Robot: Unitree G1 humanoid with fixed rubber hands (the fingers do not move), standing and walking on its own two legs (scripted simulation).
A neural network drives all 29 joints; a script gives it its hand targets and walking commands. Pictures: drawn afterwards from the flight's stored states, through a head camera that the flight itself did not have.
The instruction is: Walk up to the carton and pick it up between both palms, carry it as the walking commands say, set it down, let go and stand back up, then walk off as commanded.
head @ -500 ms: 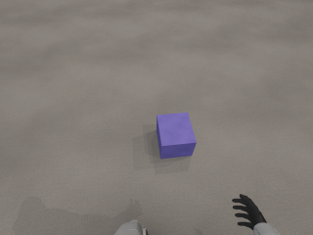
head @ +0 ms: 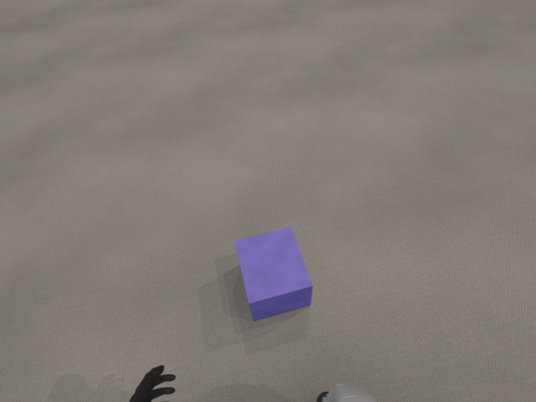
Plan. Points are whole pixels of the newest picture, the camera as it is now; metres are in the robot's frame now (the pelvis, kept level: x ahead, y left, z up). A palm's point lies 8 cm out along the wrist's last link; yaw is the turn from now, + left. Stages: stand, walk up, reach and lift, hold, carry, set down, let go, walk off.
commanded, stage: walk up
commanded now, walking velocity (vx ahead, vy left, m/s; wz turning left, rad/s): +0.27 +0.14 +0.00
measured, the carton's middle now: (272, 273) +0.61 +0.02 -0.67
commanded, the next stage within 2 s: none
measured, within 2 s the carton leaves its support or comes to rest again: neither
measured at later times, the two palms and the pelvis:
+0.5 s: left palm out of the picture +0.04 +0.26 -0.14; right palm (402, 369) +0.17 -0.19 -0.11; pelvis +0.09 +0.05 +0.01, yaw +1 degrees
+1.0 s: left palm out of the picture +0.12 +0.22 -0.12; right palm out of the picture +0.06 -0.25 -0.13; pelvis +0.08 -0.01 +0.02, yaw -1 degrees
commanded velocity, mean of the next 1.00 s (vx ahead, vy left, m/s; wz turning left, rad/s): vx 0.07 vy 0.00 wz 0.00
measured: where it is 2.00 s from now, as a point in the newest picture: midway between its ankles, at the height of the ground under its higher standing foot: (299, 388)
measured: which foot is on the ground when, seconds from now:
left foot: up 0.00-0.40, down 0.42-1.00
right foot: down 0.00-0.44, up 0.46-0.86, down 0.88-1.00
